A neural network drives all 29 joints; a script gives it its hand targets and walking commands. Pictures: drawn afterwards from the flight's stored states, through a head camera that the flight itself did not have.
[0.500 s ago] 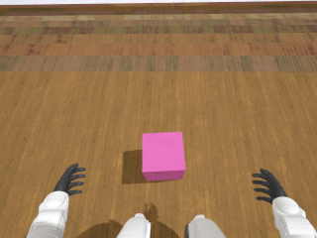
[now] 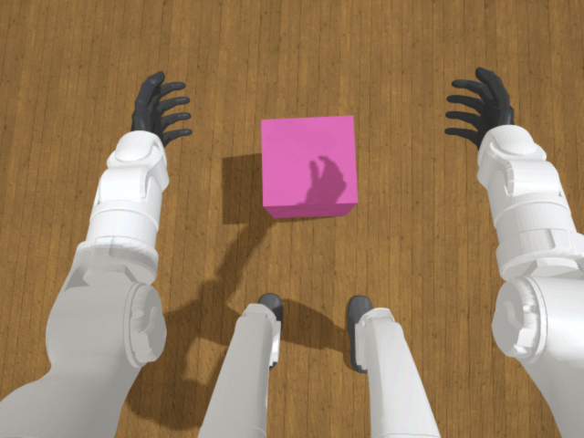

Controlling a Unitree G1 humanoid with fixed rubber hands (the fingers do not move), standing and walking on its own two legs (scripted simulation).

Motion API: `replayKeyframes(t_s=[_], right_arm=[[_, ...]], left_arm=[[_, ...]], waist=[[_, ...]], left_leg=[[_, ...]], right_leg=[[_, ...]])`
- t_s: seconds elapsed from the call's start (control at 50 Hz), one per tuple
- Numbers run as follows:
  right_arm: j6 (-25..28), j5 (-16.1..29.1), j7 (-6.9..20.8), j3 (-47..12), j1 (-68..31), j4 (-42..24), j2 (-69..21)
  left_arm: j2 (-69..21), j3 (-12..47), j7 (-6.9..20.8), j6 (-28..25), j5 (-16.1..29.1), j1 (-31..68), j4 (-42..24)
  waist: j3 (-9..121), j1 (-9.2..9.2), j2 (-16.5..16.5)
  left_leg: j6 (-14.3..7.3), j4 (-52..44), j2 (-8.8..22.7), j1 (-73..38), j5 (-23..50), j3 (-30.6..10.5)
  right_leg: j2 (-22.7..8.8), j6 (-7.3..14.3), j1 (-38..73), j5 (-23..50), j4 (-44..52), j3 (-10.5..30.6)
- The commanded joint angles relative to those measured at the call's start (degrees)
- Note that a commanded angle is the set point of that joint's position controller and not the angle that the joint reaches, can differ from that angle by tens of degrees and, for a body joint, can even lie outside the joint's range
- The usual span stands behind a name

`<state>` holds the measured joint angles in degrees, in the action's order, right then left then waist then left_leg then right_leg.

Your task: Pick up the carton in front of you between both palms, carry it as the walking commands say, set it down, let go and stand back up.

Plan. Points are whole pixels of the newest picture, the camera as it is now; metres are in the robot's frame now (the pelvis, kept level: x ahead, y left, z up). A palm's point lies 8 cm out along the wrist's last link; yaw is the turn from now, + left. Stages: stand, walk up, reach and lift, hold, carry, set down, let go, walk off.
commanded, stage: reach and lift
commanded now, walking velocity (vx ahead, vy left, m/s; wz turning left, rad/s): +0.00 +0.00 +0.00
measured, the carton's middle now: (308, 173) +0.53 +0.02 -0.55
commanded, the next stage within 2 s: none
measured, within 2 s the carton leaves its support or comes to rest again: neither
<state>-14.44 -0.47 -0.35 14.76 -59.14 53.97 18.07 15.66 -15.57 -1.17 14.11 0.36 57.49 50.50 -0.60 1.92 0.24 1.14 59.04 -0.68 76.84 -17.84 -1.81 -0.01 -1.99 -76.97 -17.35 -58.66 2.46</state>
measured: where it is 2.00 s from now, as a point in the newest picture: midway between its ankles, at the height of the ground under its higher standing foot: (314, 346)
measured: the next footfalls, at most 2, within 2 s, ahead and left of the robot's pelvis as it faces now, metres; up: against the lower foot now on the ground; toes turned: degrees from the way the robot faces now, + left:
none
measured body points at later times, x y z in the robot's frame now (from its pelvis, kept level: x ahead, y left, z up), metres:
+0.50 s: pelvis +0.02 -0.01 -0.07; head +0.37 -0.01 +0.21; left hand +0.55 +0.21 -0.22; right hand +0.57 -0.17 -0.23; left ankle +0.07 +0.13 -0.64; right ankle +0.07 -0.14 -0.64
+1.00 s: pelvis -0.04 -0.01 -0.27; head +0.34 +0.00 -0.03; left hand +0.53 +0.21 -0.44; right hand +0.55 -0.17 -0.44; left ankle +0.07 +0.13 -0.64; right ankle +0.07 -0.14 -0.64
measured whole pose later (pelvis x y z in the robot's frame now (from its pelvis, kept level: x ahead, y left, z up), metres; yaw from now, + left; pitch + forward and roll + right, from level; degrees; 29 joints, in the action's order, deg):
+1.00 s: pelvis -0.04 -0.01 -0.27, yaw +1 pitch +42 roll +0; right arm -7.3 9.5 -7.0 6.4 -88.0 64.4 22.7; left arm 20.7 -11.8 -5.6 6.4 7.8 86.0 64.0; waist -16.5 2.6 -0.3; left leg 3.8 117.8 -3.1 127.8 -32.1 -3.4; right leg 3.7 -3.9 -127.9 -32.1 -117.8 3.7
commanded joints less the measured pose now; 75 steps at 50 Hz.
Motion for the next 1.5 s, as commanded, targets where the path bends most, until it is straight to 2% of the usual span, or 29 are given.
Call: replayKeyframes(t_s=[0.0,0.04,0.06,0.08,0.16,0.18,0.2,0.22,0.28,0.32,0.34,0.36,0.38,0.5,0.52,0.58,0.72,0.74,0.78,0.82,0.84,0.9,0.92,1.06,1.18,1.34,1.4,1.42,1.48], right_arm=[[2.6,-0.8,-0.1,1.2,-20.1,-5.7,6.7],[2.5,-1.7,-1.5,2.3,-23.7,-6.9,7.3],[3.2,-1.2,-0.9,1.6,-26.1,-5.2,4.8],[3.5,-1.9,-1.1,3.3,-28.5,-5.4,7.7],[4.6,-1.1,-2.2,2.1,-29.2,-5.3,1.3],[5.0,-2.6,-1.9,6.3,-25.6,-1.6,3.7],[6.2,-4.8,-1.7,6.2,-26.1,-6.0,4.6],[6.2,-4.1,-1.3,4.6,-27.3,-6.0,1.8],[7.6,-8.1,-2.4,9.1,-24.6,-6.5,0.5],[8.7,-7.6,-1.7,9.5,-22.6,-5.8,-0.1],[9.2,-5.1,-2.3,7.8,-25.8,-10.0,0.9],[9.0,-6.9,-2.8,6.9,-23.2,-5.7,0.1],[9.2,-4.3,-3.3,6.1,-24.5,-6.2,-0.5],[7.7,-3.2,-4.1,2.5,-26.4,-4.5,1.0],[8.1,-4.6,-4.1,3.7,-25.1,-6.3,0.5],[7.7,0.1,-5.0,0.0,-28.3,-5.2,1.9],[6.2,5.2,-6.4,-3.9,-34.8,-0.1,5.5],[6.7,4.8,-6.9,-4.2,-38.9,-3.8,8.5],[6.5,6.1,-7.0,-6.1,-39.8,-0.2,8.0],[7.5,7.5,-6.9,-4.1,-40.5,-4.0,9.6],[7.1,11.0,-6.7,-7.8,-42.5,1.4,8.5],[7.0,11.7,-6.2,-8.2,-46.6,4.1,11.4],[7.9,9.6,-6.6,-9.3,-44.6,5.4,9.4],[10.1,11.1,-6.8,-8.4,-49.5,10.4,13.0],[11.9,10.5,-6.3,-9.2,-54.2,5.2,15.0],[10.7,16.0,-5.4,-13.2,-47.7,12.1,10.2],[11.2,13.1,-5.8,-10.1,-48.6,7.7,13.0],[10.6,13.5,-6.2,-12.2,-49.4,12.9,14.0],[10.8,10.2,-6.1,-9.9,-48.8,10.5,12.1]], left_arm=[[7.1,-4.5,0.0,-2.2,-1.7,18.8,-3.5],[7.7,-3.6,0.3,-3.1,-1.6,22.3,-6.1],[8.5,-6.0,-0.1,-3.5,-1.5,23.9,-4.2],[5.3,-4.2,-0.3,-3.6,-1.5,26.1,-6.0],[7.0,-6.7,0.3,-5.8,-2.8,26.1,-5.2],[6.9,-6.3,0.0,-5.8,-4.8,22.0,0.7],[5.3,-8.4,0.4,-6.6,-3.7,25.3,-4.0],[4.6,-9.1,0.7,-6.8,-5.4,23.3,-3.9],[2.6,-7.2,0.8,-7.6,-5.6,26.7,-5.6],[2.2,-9.8,0.5,-8.1,-6.7,21.9,-4.5],[4.5,-10.2,0.4,-9.0,-7.7,24.5,-5.5],[2.9,-9.8,0.0,-9.0,-6.6,24.1,-6.6],[2.2,-10.9,0.7,-9.5,-7.4,22.7,-2.3],[6.0,-11.2,0.2,-9.4,-5.3,21.9,1.5],[2.7,-5.5,0.0,-8.9,-1.0,22.5,-2.8],[11.2,-7.4,-0.6,-10.2,-2.2,25.6,-0.8],[11.5,-0.9,-1.9,-7.9,3.3,35.2,-0.5],[11.6,-0.6,-2.2,-7.6,6.2,37.7,1.4],[10.3,-0.6,-3.4,-7.6,6.6,36.8,0.8],[11.0,5.4,-4.2,-7.7,8.4,40.0,0.7],[14.1,2.7,-4.4,-7.8,6.1,41.5,6.6],[13.9,3.7,-4.6,-7.5,7.1,44.2,6.4],[12.0,4.0,-4.4,-8.2,9.6,41.1,7.3],[12.1,6.9,-3.8,-10.8,8.0,44.6,15.6],[16.3,8.8,-4.9,-12.1,11.7,53.6,6.6],[11.8,10.3,-4.6,-10.3,12.5,48.6,11.2],[9.1,11.0,-4.7,-10.4,13.3,49.4,8.5],[11.6,8.5,-5.1,-10.1,11.8,46.7,14.5],[11.7,7.1,-4.3,-10.6,11.1,46.8,10.9]], waist=[[47.5,-0.45,3.1],[52.9,3.26,-2.1],[53.5,-1.1,5.7],[58.2,0.77,-0.3],[61.1,3.25,4.7],[63.4,2.38,-2.3],[61.2,-0.74,2.0],[63.2,3.2,2.6],[63.2,-3.55,0.9],[61.7,-0.63,1.1],[66.7,2.41,-4.2],[63.6,-1.03,0.6],[60.9,3.01,-2.0],[61.0,3.74,3.9],[62.9,-1.78,5.8],[65.2,5.2,3.7],[66.4,2.03,0.7],[65.7,-1.88,3.9],[64.0,3.42,1.7],[68.3,-2.23,1.4],[63.7,4.09,0.4],[60.9,4.05,-1.2],[53.9,1.41,6.9],[48.1,2.34,-2.1],[52.4,-1.62,1.5],[51.0,4.61,1.0],[49.8,-1.11,-1.9],[49.9,3.32,0.5],[45.5,0.29,4.6]], left_leg=[[1.8,-4.7,-2.5,-20.1,5.1,3.2],[3.1,-2.8,-3.1,-22.7,7.1,6.0],[1.4,-4.6,-3.1,-20.0,7.9,3.1],[2.8,-3.8,-3.4,-20.9,11.7,3.8],[1.0,-1.5,-3.8,-19.3,20.3,4.2],[2.2,0.4,-3.2,-22.1,26.8,3.7],[2.6,0.7,-3.8,-18.7,26.1,3.5],[2.4,1.6,-3.8,-20.9,29.7,4.2],[2.1,4.3,-3.8,-20.1,31.9,2.5],[2.2,6.6,-2.0,-22.6,43.7,0.7],[2.0,10.7,-2.7,-27.0,42.7,1.2],[3.0,11.3,-3.4,-18.2,37.1,2.5],[2.0,12.3,-2.5,-13.4,35.5,2.7],[2.7,21.7,-4.1,7.7,22.4,6.3],[3.6,21.4,-4.0,10.8,22.1,4.5],[1.6,29.4,-3.4,7.7,24.1,5.5],[2.8,39.3,-2.7,12.0,6.9,8.0],[2.7,41.3,-2.0,15.9,7.2,7.3],[2.4,41.9,-1.9,12.6,9.4,7.0],[2.1,44.6,-1.3,8.8,9.0,4.2],[2.1,46.8,-1.1,7.8,5.6,6.6],[2.8,47.6,-0.3,13.3,1.8,6.2],[1.7,48.1,-1.0,20.8,-0.4,5.4],[3.5,53.7,-0.2,18.6,1.1,5.3],[3.2,58.0,-0.6,17.4,8.6,3.8],[2.7,57.5,-1.0,13.7,12.5,4.3],[3.4,59.6,-1.0,13.6,12.9,2.9],[3.3,58.3,-1.3,12.4,10.5,4.5],[2.4,58.9,-1.3,19.7,6.5,4.4]], right_leg=[[3.7,-0.2,19.6,4.1,4.1,-3.8],[3.7,-0.5,21.9,4.0,4.2,-3.9],[4.4,-0.4,25.1,8.6,2.5,-4.6],[5.0,0.1,26.4,12.6,-1.0,-5.5],[4.5,-1.3,26.0,18.8,-0.4,-3.8],[4.7,-0.4,21.8,21.9,-1.5,-4.0],[5.1,-0.1,21.7,23.5,-2.2,-4.1],[5.1,-0.3,22.8,26.1,-3.1,-4.3],[5.6,-1.1,16.4,26.3,-5.4,-6.1],[5.9,-0.3,4.7,26.7,-6.8,-5.9],[5.2,-0.3,3.9,24.0,-7.3,-3.8],[4.9,-0.1,6.3,25.4,-9.1,-4.7],[5.3,-0.4,4.6,27.5,-10.3,-3.2],[5.2,-0.1,7.5,24.4,-22.6,-2.9],[5.2,-0.7,10.1,27.6,-25.6,-5.5],[4.9,-1.0,0.7,24.9,-29.7,-2.5],[4.5,-0.5,-3.1,9.1,-39.7,-5.0],[3.4,-0.4,1.0,10.0,-40.9,-4.7],[3.0,-0.5,-6.6,8.2,-44.0,-5.0],[4.1,-1.1,-8.1,6.7,-46.4,-7.1],[3.9,-0.9,-11.9,1.7,-47.0,-5.8],[2.5,-0.9,-8.9,0.7,-49.9,-5.0],[2.0,-0.9,-13.5,-1.6,-49.3,-5.4],[2.0,-1.2,-13.7,0.1,-55.8,-4.1],[1.9,-0.4,-15.4,8.3,-60.0,-3.9],[3.1,-0.4,-15.0,7.1,-60.2,-4.2],[2.7,-0.2,-20.5,7.8,-61.2,-5.0],[2.2,-0.9,-16.8,5.1,-59.2,-4.4],[2.0,-1.2,-18.2,3.6,-58.8,-4.6]])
